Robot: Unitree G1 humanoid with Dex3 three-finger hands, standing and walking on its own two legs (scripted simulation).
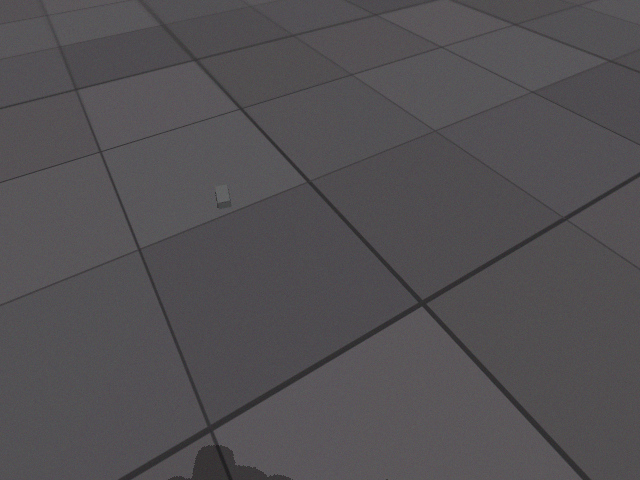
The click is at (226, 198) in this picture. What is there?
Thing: flat box
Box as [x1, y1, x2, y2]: [215, 185, 231, 208]
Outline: 216,186 215,188 219,208 231,206 227,186
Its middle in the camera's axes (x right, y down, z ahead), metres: -0.46 -0.22 +1.86
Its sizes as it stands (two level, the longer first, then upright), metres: 0.121 0.058 0.040
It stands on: the floor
